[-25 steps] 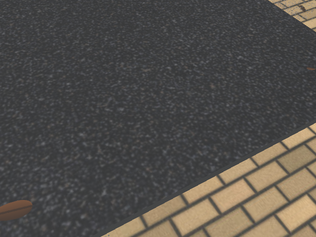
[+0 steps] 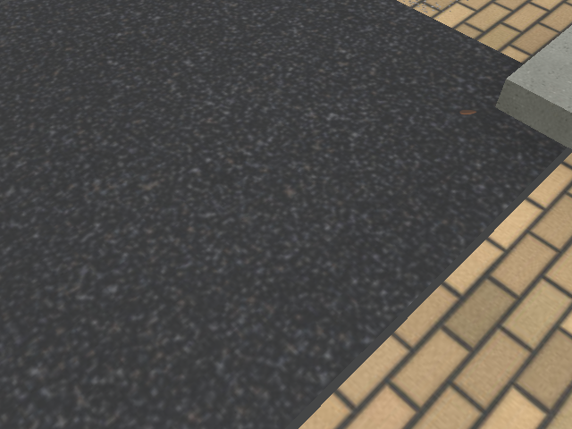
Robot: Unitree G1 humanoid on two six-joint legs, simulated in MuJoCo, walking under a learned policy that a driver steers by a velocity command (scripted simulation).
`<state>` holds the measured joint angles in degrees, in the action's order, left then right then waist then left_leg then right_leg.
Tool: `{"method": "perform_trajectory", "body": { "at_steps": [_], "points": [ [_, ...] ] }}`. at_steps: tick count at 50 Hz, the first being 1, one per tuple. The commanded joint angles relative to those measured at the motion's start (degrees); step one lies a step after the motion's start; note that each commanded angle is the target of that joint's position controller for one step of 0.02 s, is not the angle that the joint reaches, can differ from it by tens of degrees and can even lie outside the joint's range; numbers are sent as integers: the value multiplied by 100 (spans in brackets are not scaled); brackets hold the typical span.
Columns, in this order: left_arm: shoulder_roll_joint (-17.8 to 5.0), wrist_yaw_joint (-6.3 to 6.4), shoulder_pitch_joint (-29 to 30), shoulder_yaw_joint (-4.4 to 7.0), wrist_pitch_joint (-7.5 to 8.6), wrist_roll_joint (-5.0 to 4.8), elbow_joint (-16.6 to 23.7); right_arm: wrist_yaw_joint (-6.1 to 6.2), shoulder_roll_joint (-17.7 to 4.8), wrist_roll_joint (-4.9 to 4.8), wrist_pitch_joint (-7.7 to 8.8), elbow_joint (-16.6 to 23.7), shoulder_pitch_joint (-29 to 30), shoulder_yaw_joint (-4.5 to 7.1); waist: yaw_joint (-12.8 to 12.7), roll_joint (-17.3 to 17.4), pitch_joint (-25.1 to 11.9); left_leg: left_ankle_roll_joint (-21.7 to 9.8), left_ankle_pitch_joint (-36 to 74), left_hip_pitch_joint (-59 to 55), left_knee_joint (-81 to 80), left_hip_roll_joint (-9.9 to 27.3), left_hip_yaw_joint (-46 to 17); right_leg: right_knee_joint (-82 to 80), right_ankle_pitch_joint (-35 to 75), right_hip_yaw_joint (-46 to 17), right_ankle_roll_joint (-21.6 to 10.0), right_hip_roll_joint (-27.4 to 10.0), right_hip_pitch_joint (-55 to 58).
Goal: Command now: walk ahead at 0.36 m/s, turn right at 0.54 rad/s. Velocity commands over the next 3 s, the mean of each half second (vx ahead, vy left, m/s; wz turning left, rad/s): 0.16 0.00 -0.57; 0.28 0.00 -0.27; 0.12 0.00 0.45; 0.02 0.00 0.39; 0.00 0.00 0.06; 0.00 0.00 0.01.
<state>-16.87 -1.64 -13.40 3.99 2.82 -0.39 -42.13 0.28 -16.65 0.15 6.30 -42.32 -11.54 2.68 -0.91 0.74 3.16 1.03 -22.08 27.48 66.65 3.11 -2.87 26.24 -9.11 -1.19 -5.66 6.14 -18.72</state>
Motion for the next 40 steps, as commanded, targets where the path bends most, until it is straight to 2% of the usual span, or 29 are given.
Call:
{"method": "perform_trajectory", "body": {
  "at_steps": [1, 3, 5, 7, 9, 11, 12, 13, 14, 15, 16, 17, 18, 19, 20, 21, 23, 26, 28, 31, 33, 34, 35, 36, 37, 38, 39, 40],
  "points": [
    [-810, 110, 233, 208, 74, 41, 502, 53, -609, 85, -41, 417, -194, 192, 273, -186, -543, 225, 183, 568, -638, 170, -58, -985, 3458, -1588, -1206, -1554, 622],
    [-1000, 195, 199, 275, 12, 4, 471, 84, -414, 105, -115, 484, 31, 118, 234, -283, -550, 352, 812, 274, -1538, -61, 112, -891, 3764, -1141, -1002, -1241, 201],
    [-1006, 277, 91, 294, -113, -74, 426, 63, -333, 92, -135, 524, 332, 75, 87, -496, -752, 389, 1797, -169, -2383, -325, 169, -705, 3428, -927, -693, -946, 59],
    [-972, 332, -103, 292, -229, -104, 371, 10, -380, 26, -150, 608, 677, 79, -79, -602, -859, 392, 2309, -353, -3008, -511, 101, -536, 2760, -1130, -510, -920, 197],
    [-922, 357, -170, 284, -305, -98, 361, -25, -496, 1, -161, 673, 840, 123, -109, -669, -868, 345, 2258, -409, -3429, -569, -86, -279, 2154, -1544, -415, -1013, 449],
    [-848, 383, -40, 271, -337, -67, 436, -44, -668, 24, -127, 654, 697, 209, 29, -766, -843, 203, 2055, -514, -3772, -529, -260, 123, 1767, -2017, -314, -1087, 727],
    [-792, 390, 136, 254, -341, -71, 508, -42, -694, 48, -88, 605, 485, 239, 201, -787, -843, 91, 2336, -798, -4122, -463, -226, 435, 1528, -2095, -195, -991, 721],
    [-601, 381, 142, 198, -322, -46, 583, -10, -817, 117, -46, 586, 273, 277, 284, -625, -1022, -117, 3087, -1418, -4411, -95, -362, 1017, 1063, -1979, 15, -705, 576],
    [-279, 372, -49, 90, -296, 66, 688, 64, -1110, 216, -61, 635, -4, 315, 260, 283, -1558, -540, 4975, -2598, -4224, 1069, -1336, 2409, -876, -1365, 311, -209, -97],
    [-262, 336, -1075, 54, -288, -29, 700, 58, -1217, 305, -186, 563, -110, 339, -219, 1768, -2165, -1690, 5403, -3666, -4292, 2336, -3188, 3591, -3419, -950, 586, 290, -1251],
    [-852, 322, -1258, 179, -338, -53, 475, 60, -890, 111, -269, 667, 119, 297, -181, 1220, -2027, -1801, 3967, -3360, -4428, 2312, -3421, 4310, -3059, -937, 796, -228, -1565],
    [-1134, 343, -689, 281, -437, -97, 472, 86, -568, 88, -329, 757, 269, 208, 43, 724, -1493, -1530, 3195, -2907, -4458, 1859, -2524, 4621, -2606, -756, 929, -394, -1719],
    [-1091, 388, -432, 302, -547, -101, 492, 96, -506, 121, -406, 774, 447, 170, 35, 424, -1238, -1334, 2527, -2435, -4588, 1529, -1994, 4658, -2251, -621, 1000, -509, -1701],
    [-1052, 415, -280, 311, -625, -80, 577, 109, -515, 104, -458, 778, 641, 159, 20, 472, -921, -1307, 2138, -1967, -4749, 1361, -1648, 4609, -2005, -564, 1044, -622, -1684],
    [-886, 402, -265, 276, -668, -90, 620, 132, -609, 140, -494, 751, 730, 178, -38, 623, -726, -1268, 2028, -1504, -4932, 1148, -1228, 4458, -1787, -395, 1060, -658, -1434],
    [-730, 396, -283, 240, -678, -93, 650, 151, -622, 167, -507, 728, 739, 194, -39, 730, -669, -1270, 2042, -1341, -5039, 1005, -909, 4219, -1654, -244, 1064, -652, -1272],
    [-568, 389, -199, 196, -651, -74, 722, 179, -627, 159, -525, 664, 657, 219, 37, 787, -790, -1410, 2349, -1536, -5075, 1068, -632, 3751, -1571, -114, 1073, -715, -1197],
    [-494, 327, 52, 144, -617, -37, 854, 191, -749, 103, -561, 605, 678, 282, 130, 729, -1009, -1523, 2528, -1741, -5058, 1285, -390, 2970, -1355, -49, 1011, -918, -911],
    [-514, 251, 54, 136, -609, -54, 873, 154, -905, 30, -589, 576, 691, 347, 146, 801, -1071, -1443, 1356, -1565, -5276, 1321, -268, 2442, -1222, 143, 876, -940, -537],
    [-644, 137, -62, 187, -582, -54, 819, 73, -1078, -116, -569, 492, 665, 419, 72, 877, -893, -1267, -46, -1291, -5484, 1411, -217, 1657, -1203, 435, 563, -847, -8],
    [-583, 85, -481, 207, -544, -45, 567, 45, -1037, -217, -570, 406, 713, 410, -177, 696, -806, -1025, -704, -915, -5253, 1311, 10, 659, -846, 662, 276, -694, 797],
    [-562, 95, -879, 226, -519, -35, 334, 32, -835, -210, -572, 335, 661, 359, -306, 489, -774, -821, -1009, -512, -4805, 1067, 275, 296, -954, 685, 129, -534, 1420],
    [-685, 138, -1403, 270, -487, -49, 136, -29, -421, -136, -550, 351, 749, 240, -468, -320, -657, -434, -1072, 307, -3431, 635, 839, -400, -1651, -259, -159, -1037, 2105],
    [-1217, 201, -1500, 313, -427, -6, 255, -130, 59, 34, -486, 567, 890, 88, -378, -1661, -443, 28, -1452, 2016, -1412, -97, 1137, -1083, -2630, -2776, -853, -2480, 2565],
    [-1402, 172, -1249, 346, -260, 136, 443, -134, -503, -132, -333, 737, 1322, 243, -520, -1345, -124, -89, -1045, 2571, -886, -172, 211, -1824, -3314, -3839, -1415, -2873, 1861],
    [-1148, 189, -858, 264, -116, 145, 488, -151, -799, -248, -255, 700, 1294, 331, -307, -1096, 216, -181, -285, 2680, -779, 69, 11, -1932, -3167, -3374, -1215, -2706, 1782],
    [-923, 206, -640, 189, -21, 87, 480, -164, -831, -197, -218, 533, 1068, 350, -154, -1053, 253, -195, 333, 2675, -881, 187, 8, -1822, -2506, -2750, -946, -2480, 1866],
    [-804, 220, -541, 142, 10, 49, 476, -153, -785, -93, -212, 362, 941, 348, -117, -967, 128, -153, 731, 2493, -1020, 263, 21, -1782, -1917, -2224, -714, -2268, 1946]
  ]
}}
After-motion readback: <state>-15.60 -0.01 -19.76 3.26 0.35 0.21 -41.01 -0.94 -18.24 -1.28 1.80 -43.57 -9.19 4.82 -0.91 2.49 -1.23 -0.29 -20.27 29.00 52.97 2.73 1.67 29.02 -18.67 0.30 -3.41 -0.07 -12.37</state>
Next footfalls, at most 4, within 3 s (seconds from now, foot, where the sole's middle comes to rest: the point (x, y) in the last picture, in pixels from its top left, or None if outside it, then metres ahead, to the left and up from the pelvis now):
0.26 left None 0.32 0.12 -0.77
0.70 right None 0.16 -0.10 -0.77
1.16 left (325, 388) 0.54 -0.04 -0.77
1.58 right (424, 401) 0.51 -0.26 -0.77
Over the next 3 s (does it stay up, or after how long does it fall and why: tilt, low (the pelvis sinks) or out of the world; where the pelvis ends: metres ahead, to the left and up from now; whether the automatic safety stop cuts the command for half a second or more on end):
stays up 0.45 -0.12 0.00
